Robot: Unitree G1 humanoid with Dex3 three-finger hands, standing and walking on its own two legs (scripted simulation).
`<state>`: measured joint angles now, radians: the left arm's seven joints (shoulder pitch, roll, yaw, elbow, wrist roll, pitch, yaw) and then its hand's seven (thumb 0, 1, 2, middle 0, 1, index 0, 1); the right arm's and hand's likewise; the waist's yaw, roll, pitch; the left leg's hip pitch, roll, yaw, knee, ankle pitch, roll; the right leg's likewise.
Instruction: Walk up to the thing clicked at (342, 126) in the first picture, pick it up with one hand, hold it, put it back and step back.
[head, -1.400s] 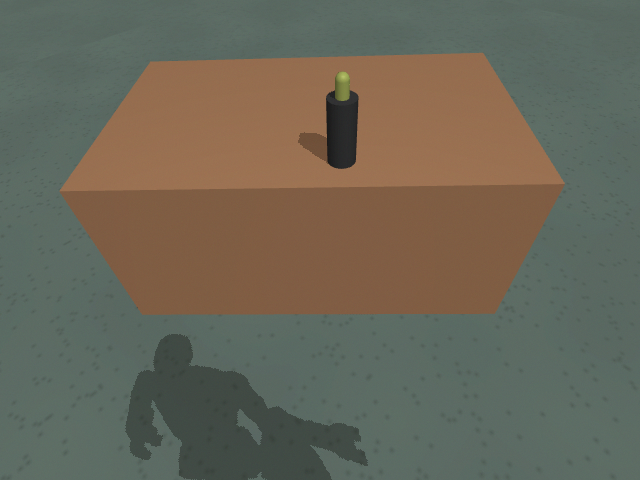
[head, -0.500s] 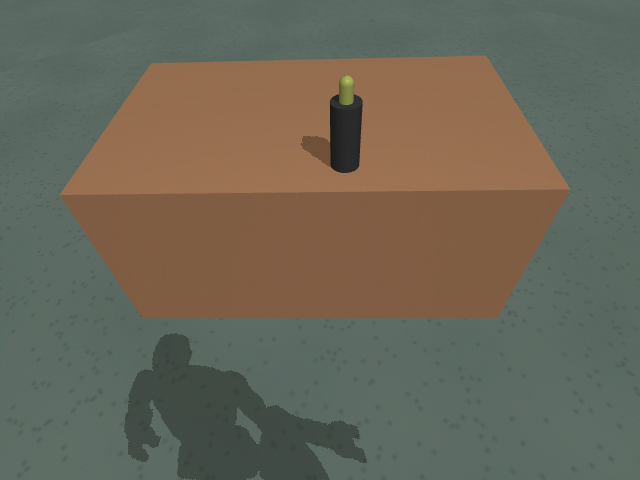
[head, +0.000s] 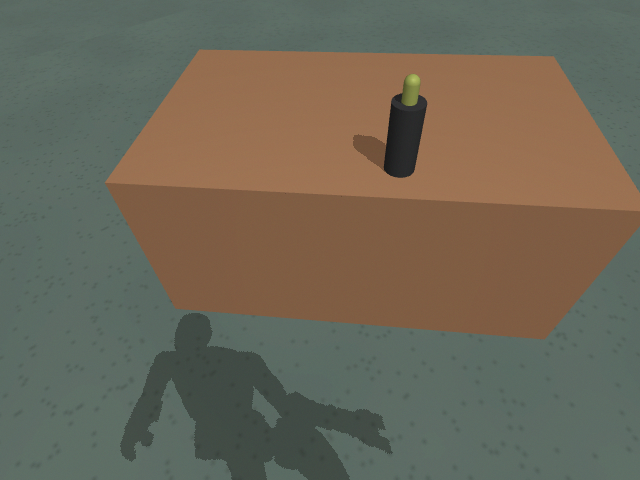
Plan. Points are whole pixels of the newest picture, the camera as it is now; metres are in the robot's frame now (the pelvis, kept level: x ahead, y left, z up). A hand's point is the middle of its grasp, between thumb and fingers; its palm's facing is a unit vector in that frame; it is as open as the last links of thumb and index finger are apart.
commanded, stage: walk up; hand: right
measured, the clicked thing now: (405, 126) +0.88 -0.13 -0.05
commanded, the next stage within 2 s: none
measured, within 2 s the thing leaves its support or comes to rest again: neither
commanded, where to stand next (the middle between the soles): +0.46 +0.10 m, yaw -2 degrees
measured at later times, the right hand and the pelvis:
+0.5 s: hand (495, 457) +0.22 -0.21 -0.17, palm faces +0.00 +0.95 -0.31, open 7.4 cm; pelvis +0.20 +0.06 -0.01, yaw +0 degrees
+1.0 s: hand (427, 292) +0.48 -0.14 -0.13, palm faces -0.05 +0.91 -0.40, open 7.4 cm; pelvis +0.37 +0.13 -0.02, yaw +0 degrees
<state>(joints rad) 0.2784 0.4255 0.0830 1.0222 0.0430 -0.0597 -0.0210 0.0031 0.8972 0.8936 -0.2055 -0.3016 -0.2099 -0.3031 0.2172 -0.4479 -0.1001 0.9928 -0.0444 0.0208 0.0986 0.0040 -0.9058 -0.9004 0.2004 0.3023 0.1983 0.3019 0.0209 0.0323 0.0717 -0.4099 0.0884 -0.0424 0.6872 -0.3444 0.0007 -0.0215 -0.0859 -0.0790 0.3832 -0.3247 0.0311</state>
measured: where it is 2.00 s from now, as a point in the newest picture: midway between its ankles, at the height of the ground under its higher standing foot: (299, 422)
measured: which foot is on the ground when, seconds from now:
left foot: up 0.00-0.02, down 0.04-0.52, up 0.54-0.88, down 0.90-1.00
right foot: down 0.00-0.06, up 0.08-0.46, down 0.48-0.92, up 0.94-1.00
